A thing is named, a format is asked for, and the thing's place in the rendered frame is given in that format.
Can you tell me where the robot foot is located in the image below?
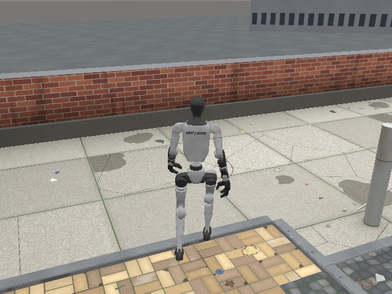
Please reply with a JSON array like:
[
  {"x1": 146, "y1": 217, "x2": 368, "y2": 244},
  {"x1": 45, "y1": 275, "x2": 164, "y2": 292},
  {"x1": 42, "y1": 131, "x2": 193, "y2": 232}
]
[
  {"x1": 203, "y1": 226, "x2": 211, "y2": 241},
  {"x1": 175, "y1": 248, "x2": 184, "y2": 261}
]

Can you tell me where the right robot foot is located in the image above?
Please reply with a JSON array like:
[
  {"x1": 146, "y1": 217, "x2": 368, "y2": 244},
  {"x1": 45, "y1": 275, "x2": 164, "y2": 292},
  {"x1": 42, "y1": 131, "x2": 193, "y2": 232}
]
[{"x1": 203, "y1": 226, "x2": 211, "y2": 241}]

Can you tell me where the robot right upper arm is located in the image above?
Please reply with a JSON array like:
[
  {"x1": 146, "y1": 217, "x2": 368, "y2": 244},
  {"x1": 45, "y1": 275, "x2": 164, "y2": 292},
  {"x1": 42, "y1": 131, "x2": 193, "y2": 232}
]
[{"x1": 209, "y1": 123, "x2": 223, "y2": 159}]

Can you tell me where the left robot forearm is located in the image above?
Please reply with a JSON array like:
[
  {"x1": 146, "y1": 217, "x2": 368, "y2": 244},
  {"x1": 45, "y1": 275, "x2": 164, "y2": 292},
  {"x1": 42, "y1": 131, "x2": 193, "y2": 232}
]
[{"x1": 168, "y1": 147, "x2": 176, "y2": 166}]

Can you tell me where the right robot hand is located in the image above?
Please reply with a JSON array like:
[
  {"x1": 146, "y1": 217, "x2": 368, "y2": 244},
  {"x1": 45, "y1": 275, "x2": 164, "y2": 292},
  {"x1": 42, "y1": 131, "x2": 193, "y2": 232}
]
[{"x1": 216, "y1": 180, "x2": 230, "y2": 198}]

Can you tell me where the robot left upper arm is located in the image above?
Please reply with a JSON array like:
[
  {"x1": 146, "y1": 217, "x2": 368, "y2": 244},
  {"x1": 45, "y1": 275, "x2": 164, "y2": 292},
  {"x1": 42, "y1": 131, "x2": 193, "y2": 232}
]
[{"x1": 169, "y1": 122, "x2": 184, "y2": 156}]

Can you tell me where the left robot hand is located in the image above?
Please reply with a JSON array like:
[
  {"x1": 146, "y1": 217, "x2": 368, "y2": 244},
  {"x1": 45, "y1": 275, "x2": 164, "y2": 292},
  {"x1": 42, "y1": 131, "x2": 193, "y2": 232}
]
[{"x1": 168, "y1": 163, "x2": 182, "y2": 174}]

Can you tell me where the left robot foot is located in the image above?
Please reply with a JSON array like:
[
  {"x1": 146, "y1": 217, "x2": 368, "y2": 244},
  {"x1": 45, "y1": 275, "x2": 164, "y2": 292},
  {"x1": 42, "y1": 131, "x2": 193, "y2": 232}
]
[{"x1": 175, "y1": 248, "x2": 184, "y2": 261}]

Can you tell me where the right robot forearm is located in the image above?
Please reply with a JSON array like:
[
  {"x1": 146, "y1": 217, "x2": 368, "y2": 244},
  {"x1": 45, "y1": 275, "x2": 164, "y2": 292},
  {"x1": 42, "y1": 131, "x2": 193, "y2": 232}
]
[{"x1": 217, "y1": 150, "x2": 230, "y2": 181}]

